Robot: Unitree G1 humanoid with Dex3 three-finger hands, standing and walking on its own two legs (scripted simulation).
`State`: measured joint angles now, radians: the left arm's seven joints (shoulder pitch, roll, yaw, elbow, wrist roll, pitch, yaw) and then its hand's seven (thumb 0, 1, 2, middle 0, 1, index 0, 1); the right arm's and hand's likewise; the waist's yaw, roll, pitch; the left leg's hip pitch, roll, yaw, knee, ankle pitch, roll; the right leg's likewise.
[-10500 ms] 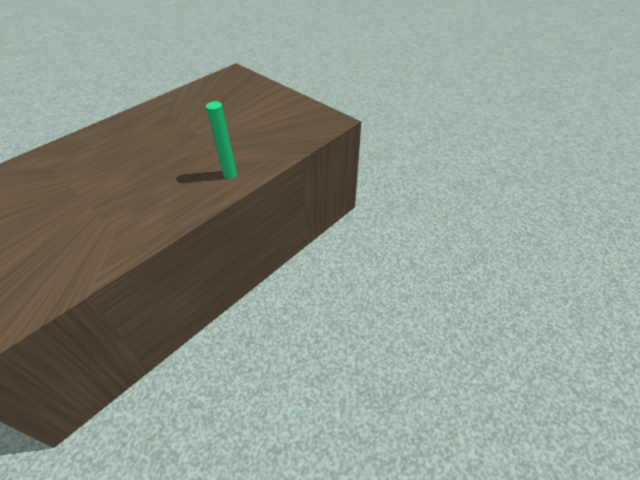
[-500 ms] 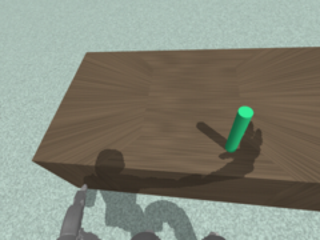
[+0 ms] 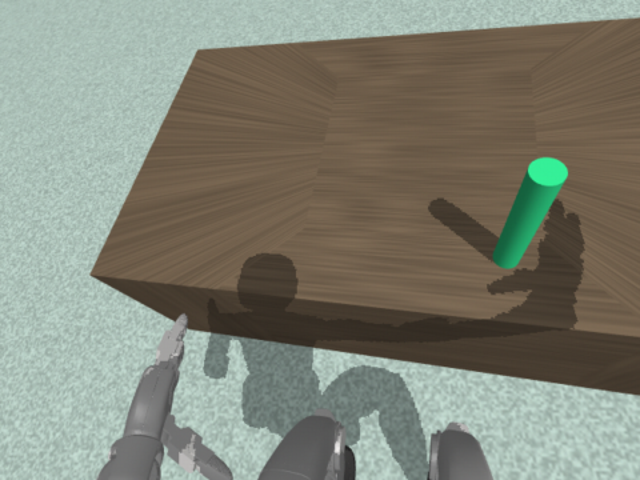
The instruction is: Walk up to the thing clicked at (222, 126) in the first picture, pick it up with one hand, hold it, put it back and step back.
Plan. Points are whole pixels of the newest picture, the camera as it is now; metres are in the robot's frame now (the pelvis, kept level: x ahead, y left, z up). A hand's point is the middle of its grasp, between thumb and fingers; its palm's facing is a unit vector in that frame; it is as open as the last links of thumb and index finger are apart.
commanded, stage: approach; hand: right
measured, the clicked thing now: (523, 222) +0.50 -0.19 -0.11
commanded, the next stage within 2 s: close in in 0.18 s
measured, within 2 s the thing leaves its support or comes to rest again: neither
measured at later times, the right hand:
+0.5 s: hand (562, 267) +0.46 -0.26 -0.17, palm faces +0.16 +0.98 +0.06, open 17.7 cm
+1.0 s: hand (525, 259) +0.46 -0.20 -0.15, palm faces +0.17 +0.98 +0.04, open 17.8 cm
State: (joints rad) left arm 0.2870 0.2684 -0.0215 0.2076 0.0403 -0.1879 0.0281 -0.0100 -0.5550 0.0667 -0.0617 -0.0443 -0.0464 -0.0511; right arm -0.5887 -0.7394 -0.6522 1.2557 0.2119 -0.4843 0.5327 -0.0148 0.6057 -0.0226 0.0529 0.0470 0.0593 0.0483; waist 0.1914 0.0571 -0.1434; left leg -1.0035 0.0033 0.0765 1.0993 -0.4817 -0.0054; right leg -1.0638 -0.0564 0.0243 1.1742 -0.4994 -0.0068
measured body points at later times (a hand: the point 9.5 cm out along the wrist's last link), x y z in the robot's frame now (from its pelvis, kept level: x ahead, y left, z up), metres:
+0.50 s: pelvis -0.04 +0.00 -0.11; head +0.15 -0.09 +0.28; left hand +0.13 +0.25 -0.01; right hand +0.44 -0.31 -0.17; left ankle +0.02 +0.13 -0.65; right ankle +0.02 -0.11 -0.65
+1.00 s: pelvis -0.04 +0.00 -0.11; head +0.14 -0.07 +0.30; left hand +0.13 +0.27 +0.01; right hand +0.45 -0.25 -0.15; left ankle +0.02 +0.13 -0.65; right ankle +0.02 -0.11 -0.65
